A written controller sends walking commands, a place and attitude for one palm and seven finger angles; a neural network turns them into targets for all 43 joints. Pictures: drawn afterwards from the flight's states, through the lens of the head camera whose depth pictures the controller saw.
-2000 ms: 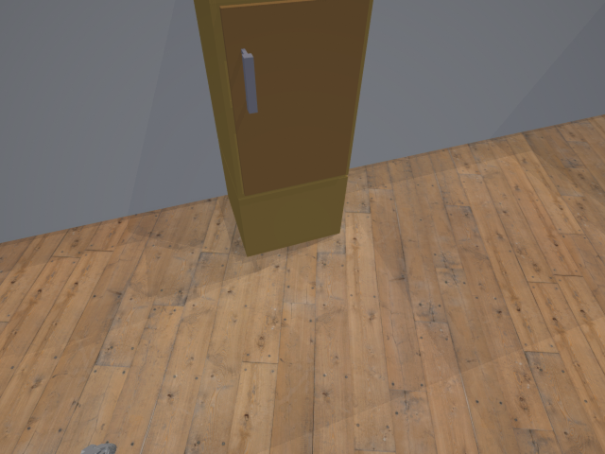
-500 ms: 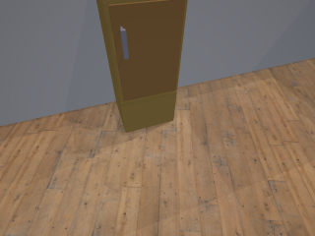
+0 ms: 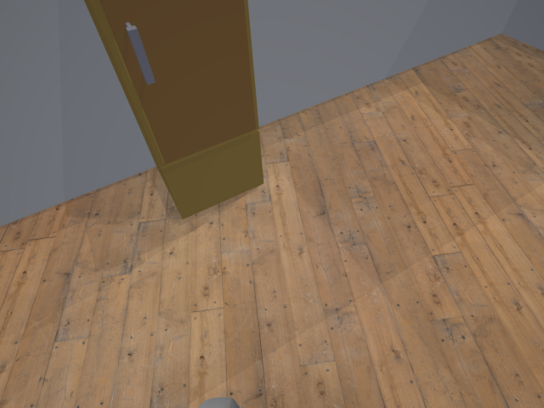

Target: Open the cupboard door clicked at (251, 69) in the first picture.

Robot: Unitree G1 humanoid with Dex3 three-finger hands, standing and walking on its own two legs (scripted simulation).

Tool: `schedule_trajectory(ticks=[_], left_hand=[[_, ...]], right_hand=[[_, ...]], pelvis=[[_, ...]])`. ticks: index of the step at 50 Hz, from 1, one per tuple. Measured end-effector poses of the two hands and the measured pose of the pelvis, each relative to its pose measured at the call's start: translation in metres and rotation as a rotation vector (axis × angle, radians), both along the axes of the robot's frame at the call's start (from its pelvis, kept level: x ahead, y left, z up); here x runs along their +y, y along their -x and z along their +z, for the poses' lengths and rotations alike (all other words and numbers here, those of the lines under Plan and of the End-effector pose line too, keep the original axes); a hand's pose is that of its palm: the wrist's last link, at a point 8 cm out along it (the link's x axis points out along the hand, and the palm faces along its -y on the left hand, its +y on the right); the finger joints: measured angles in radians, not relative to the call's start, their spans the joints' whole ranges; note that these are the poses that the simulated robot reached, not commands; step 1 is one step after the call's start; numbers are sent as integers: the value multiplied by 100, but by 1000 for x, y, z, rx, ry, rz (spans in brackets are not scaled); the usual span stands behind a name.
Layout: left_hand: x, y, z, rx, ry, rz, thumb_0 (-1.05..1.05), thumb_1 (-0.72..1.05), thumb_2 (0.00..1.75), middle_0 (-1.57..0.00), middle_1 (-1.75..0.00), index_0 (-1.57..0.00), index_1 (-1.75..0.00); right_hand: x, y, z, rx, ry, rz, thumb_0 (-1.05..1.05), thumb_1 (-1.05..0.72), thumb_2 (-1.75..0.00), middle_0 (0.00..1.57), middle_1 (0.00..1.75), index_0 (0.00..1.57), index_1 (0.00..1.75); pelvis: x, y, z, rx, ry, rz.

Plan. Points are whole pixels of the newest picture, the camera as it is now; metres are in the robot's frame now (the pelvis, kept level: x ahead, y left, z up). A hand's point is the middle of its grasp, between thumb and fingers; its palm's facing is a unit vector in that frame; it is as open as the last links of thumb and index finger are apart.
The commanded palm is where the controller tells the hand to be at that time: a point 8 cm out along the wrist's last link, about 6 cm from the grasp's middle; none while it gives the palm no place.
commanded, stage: walk to a spot facing it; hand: left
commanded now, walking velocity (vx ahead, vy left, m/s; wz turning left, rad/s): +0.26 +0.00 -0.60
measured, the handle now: (139, 53) +0.94 +0.45 +0.04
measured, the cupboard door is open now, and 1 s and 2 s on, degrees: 0 0 0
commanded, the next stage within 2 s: none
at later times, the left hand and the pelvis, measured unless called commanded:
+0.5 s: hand out of the picture +0.13 +0.27 -0.15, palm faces -0.18 -0.97 -0.19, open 7.4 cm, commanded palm none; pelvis +0.07 +0.06 +0.02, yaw -16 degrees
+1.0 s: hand (272, 250) +0.45 +0.05 -0.17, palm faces -0.58 -0.80 -0.14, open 7.3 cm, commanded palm none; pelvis +0.24 -0.02 -0.01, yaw -34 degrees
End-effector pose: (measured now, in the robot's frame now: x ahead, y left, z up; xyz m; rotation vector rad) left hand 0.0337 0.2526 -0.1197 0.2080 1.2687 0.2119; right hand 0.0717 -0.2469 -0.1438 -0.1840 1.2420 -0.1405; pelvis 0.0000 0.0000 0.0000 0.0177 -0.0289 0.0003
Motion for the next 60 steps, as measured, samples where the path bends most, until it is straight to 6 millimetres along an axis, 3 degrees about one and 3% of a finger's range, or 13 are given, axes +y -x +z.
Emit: schedule_trajectory(ticks=[5, 10, 16, 21, 27, 33, 36, 40, 45, 47, 50, 56, 60], left_hand=[[-14, 4, 11, 23, 32, -15, 0, 91, 90, -20, -30, -20, -30], [-11, -1, 17, 38, 54, -52, 0, 91, 90, -20, -30, -21, -30], [15, -17, 13, 57, 61, -86, 0, 91, 90, -20, -30, -21, -30], [49, -49, -5, 76, 70, -132, 0, 91, 90, -20, -30, -20, -30], [62, -136, 0, 35, 83, -253, 1, 91, 90, -20, -30, -20, -30], [37, -230, 2, -26, 95, -372, 0, 91, 90, -19, -30, -20, -30], [8, -273, -2, -28, 115, -447, 0, 92, 90, -19, -30, -19, -30], [-47, -334, -10, -36, 153, -565, 0, 92, 90, -19, -30, -19, -30], [-126, -406, -22, -114, 197, -693, 0, 91, 90, -19, -30, -20, -30], [-146, -427, -26, -163, 203, -703, 0, 91, 90, -19, -30, -20, -30], [-156, -443, -23, -152, 188, -713, 0, 91, 90, -20, -30, -20, -30], [-147, -465, -9, -53, 108, -748, 0, 92, 90, -20, -30, -20, -30], [-134, -491, -2, -22, 78, -747, 0, 92, 90, -20, -30, -20, -30]], right_hand=[[-5, 10, 18, 5, 0, -30, 1, -91, -90, 20, 30, 20, 30], [-8, 8, 36, -35, 23, -73, 1, -91, -90, 20, 30, 20, 30], [2, -10, 52, -96, 64, -113, 1, -91, -90, 20, 30, 20, 30], [24, -26, 57, -178, 115, -156, 1, -91, -90, 20, 30, 20, 30], [58, 8, 64, -100, 113, -284, 1, -90, -90, 20, 30, 20, 30], [98, 56, 53, 94, 60, -440, 1, -90, -90, 20, 30, 20, 30], [120, 77, 49, 197, 19, -522, 1, -90, -90, 20, 30, 20, 30], [147, 96, 46, 330, -42, -631, 1, -90, -90, 20, 30, 20, 30], [158, 97, 38, 461, -120, -751, 1, -90, -90, 20, 30, 20, 30], [148, 85, 29, 472, -136, -776, 1, -90, -90, 20, 30, 20, 30], [111, 42, 21, 379, -101, -787, 1, -90, -90, 20, 30, 20, 30], [19, -88, 27, 24, 13, -759, 1, -91, -90, 20, 30, 20, 30], [-23, -170, 39, -145, 60, -714, 1, -91, -90, 20, 30, 20, 30]], pelvis=[[-1, 0, 16, 22, 4, -41], [6, -8, 26, 49, -2, -94], [26, -25, 28, 66, 11, -157], [53, -46, 17, 69, 36, -222], [65, -81, 28, 45, 48, -311], [63, -120, 27, 47, 54, -392], [56, -141, 24, 47, 54, -434], [41, -170, 16, 49, 53, -489], [7, -210, -2, 41, 43, -551], [-6, -225, -11, 36, 33, -568], [-18, -244, -6, 26, 52, -595], [-30, -287, 12, 48, 34, -671], [-33, -321, 15, 57, 23, -719]])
